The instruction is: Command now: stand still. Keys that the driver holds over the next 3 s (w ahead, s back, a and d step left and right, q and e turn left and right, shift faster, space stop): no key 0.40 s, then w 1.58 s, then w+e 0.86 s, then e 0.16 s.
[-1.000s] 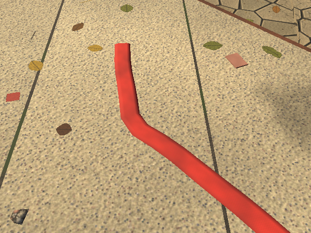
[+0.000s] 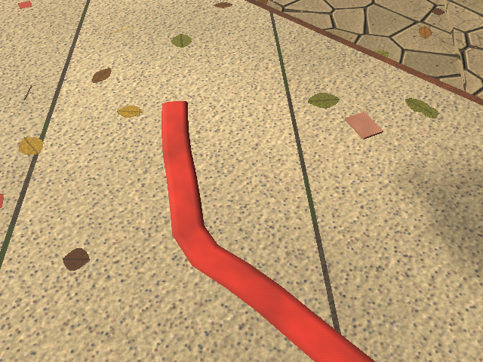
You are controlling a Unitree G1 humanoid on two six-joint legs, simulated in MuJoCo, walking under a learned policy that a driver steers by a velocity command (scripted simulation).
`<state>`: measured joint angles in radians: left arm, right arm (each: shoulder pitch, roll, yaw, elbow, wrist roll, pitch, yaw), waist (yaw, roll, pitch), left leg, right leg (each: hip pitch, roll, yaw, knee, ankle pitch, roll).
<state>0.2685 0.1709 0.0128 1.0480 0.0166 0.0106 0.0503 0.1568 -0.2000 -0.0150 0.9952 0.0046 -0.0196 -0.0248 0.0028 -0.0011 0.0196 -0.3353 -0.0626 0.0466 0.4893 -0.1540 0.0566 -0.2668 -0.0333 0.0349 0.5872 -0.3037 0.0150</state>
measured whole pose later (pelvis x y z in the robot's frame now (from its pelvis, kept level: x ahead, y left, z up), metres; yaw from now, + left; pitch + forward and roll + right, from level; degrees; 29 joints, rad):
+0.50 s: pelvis +0.05 -0.02 +0.00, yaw +2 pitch -1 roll +0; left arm 0.35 0.15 0.02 1.09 -0.01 -0.04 0.03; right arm 0.22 -0.18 -0.02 1.09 0.02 -0.01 -0.03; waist 0.01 0.00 0.02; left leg -0.30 -0.01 -0.01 0.61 -0.33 0.04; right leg -0.14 0.03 -0.02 0.52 -0.37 -0.04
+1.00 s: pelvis +0.23 +0.04 +0.02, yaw +2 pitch +1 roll +0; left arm 0.13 0.25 0.07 0.92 -0.02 -0.09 0.00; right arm 0.43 -0.17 -0.01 1.10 -0.01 -0.10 0.01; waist -0.06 -0.04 -0.02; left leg 0.01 -0.06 0.06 0.21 -0.24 0.07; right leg -0.69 -0.13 0.01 0.92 -0.04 -0.04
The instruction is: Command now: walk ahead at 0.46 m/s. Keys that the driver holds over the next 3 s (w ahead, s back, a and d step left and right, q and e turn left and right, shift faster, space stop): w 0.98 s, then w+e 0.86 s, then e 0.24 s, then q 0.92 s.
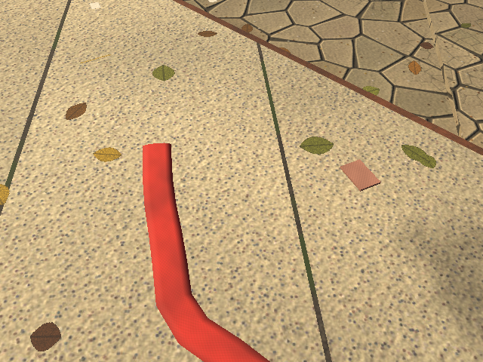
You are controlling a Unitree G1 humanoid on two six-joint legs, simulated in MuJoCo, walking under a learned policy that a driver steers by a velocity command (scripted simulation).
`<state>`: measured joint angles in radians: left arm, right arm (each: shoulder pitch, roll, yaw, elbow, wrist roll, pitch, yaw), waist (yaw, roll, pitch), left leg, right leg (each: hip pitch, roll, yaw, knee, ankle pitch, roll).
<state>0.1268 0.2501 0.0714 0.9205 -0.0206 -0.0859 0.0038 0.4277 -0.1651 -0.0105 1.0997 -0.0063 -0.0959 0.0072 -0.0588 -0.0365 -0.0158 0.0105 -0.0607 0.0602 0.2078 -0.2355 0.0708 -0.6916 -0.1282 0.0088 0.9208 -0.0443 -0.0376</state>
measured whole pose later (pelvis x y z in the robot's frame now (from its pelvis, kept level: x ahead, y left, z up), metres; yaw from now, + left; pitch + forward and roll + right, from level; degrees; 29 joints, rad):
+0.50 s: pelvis +0.29 -0.06 +0.00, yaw +0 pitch +1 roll -2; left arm 0.31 0.22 0.05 1.01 0.01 -0.11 -0.03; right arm 0.17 -0.26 -0.06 0.93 0.01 -0.08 -0.02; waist 0.04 0.04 0.01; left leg -0.67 0.15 -0.04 1.05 -0.17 0.04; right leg -0.16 0.08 -0.08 0.28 -0.14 -0.08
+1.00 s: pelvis +0.57 +0.02 +0.00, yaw +0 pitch +1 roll +0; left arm 0.20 0.27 0.06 0.94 -0.02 -0.09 0.01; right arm 0.27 -0.22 -0.05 0.97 -0.01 -0.11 0.03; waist -0.02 -0.04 0.01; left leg -0.23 -0.05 0.07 0.35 -0.14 0.07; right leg -0.57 -0.11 0.03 1.12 -0.26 -0.05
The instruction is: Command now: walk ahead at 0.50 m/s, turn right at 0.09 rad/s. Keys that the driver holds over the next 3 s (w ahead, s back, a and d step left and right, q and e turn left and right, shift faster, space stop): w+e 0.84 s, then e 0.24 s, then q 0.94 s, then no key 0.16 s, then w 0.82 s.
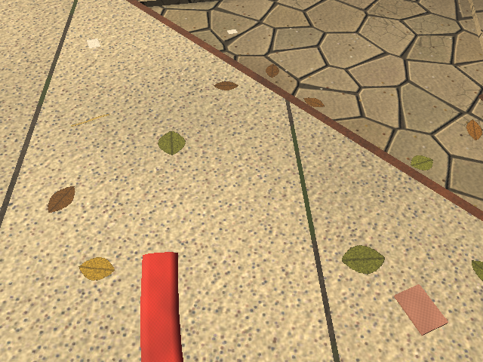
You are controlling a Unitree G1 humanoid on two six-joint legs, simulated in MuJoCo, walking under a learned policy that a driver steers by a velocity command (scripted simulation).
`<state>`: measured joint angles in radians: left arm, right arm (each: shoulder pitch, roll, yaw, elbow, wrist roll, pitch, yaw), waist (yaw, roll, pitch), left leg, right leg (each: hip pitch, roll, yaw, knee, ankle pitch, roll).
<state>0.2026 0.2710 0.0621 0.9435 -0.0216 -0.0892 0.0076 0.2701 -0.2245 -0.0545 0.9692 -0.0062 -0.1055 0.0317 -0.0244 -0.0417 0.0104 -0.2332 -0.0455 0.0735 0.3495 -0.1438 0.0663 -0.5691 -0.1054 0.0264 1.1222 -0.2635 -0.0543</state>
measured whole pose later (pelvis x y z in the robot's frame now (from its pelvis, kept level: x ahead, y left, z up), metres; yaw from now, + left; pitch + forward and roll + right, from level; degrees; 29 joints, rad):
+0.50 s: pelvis +0.28 -0.08 -0.02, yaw -14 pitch +2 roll +0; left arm 0.17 0.26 0.08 0.82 -0.01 -0.07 -0.04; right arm 0.23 -0.26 -0.05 0.91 0.01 -0.13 0.00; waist 0.00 0.00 0.05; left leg -0.38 0.05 -0.02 1.24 -0.39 0.02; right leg -0.40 0.09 -0.02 0.53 -0.14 -0.10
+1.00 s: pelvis +0.56 -0.12 -0.01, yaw -31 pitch +2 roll +1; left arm 0.30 0.30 0.08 0.75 -0.02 -0.01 0.02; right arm 0.09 -0.25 -0.06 0.74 -0.02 -0.10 0.01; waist 0.03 -0.03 0.03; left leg -0.38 -0.01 0.04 0.49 -0.15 0.02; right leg -0.44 0.05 0.11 1.21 -0.51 0.01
